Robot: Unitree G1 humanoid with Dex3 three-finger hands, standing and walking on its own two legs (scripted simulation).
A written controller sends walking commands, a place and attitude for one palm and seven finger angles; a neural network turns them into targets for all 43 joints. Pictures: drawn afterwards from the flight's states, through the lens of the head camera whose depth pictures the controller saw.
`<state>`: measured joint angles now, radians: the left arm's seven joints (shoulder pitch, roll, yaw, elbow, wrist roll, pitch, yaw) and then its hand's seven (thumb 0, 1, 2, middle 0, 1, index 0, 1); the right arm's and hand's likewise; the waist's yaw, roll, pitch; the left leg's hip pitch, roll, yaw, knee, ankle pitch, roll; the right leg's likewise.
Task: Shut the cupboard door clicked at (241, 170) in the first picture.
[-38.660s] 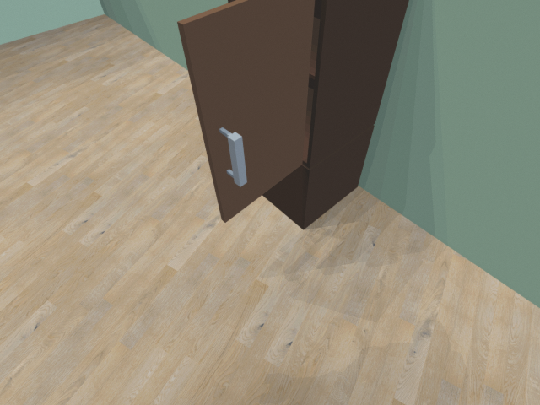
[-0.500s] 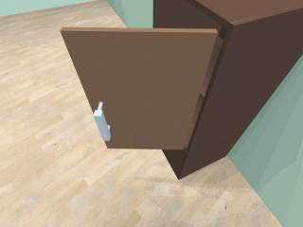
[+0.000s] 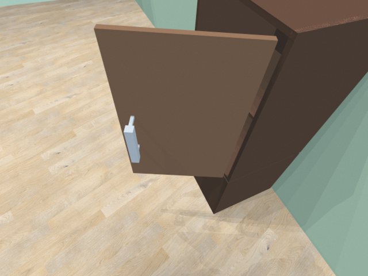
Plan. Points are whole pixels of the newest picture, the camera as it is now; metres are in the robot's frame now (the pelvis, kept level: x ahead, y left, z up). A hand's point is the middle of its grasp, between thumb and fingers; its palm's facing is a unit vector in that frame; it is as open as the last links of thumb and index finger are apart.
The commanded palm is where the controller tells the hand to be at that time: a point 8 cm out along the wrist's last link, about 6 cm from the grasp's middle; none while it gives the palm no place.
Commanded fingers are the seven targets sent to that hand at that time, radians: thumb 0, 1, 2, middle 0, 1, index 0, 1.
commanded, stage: come to a stop and stand still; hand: left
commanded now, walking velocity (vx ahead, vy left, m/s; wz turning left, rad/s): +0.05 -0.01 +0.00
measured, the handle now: (134, 139) +0.48 +0.19 -0.08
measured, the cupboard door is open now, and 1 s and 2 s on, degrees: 64 64 64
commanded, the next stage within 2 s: look again from close up in 0.56 s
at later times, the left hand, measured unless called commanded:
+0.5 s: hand out of the picture -0.02 +0.12 -0.18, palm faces +0.03 -0.99 -0.15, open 7.4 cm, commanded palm none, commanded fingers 0.00 0.90 0.90 -0.20 -0.30 -0.20 -0.30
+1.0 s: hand out of the picture +0.03 +0.18 -0.18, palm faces -0.01 -0.97 -0.24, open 7.4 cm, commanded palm none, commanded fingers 0.00 0.90 0.90 -0.20 -0.30 -0.20 -0.30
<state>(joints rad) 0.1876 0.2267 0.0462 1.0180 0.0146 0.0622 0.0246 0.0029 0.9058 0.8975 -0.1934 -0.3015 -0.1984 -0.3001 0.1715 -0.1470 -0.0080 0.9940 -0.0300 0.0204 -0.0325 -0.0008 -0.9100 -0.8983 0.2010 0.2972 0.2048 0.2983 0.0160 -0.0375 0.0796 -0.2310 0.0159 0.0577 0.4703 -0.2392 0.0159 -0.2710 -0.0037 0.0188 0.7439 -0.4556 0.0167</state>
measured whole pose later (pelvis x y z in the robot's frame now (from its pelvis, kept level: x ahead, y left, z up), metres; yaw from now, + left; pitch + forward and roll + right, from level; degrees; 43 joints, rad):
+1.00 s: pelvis +0.01 +0.00 -0.01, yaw -2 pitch +0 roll +0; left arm 0.28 0.16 0.00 1.07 0.02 -0.02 0.05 0.00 0.91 0.90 -0.19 -0.30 -0.20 -0.30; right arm 0.29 -0.17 0.00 1.07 -0.02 -0.02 -0.03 0.02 -0.94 -0.90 0.20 0.30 0.20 0.30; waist 0.00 0.02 0.01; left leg -0.23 0.00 0.06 0.54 -0.30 0.02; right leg -0.15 -0.01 0.04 0.52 -0.37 0.01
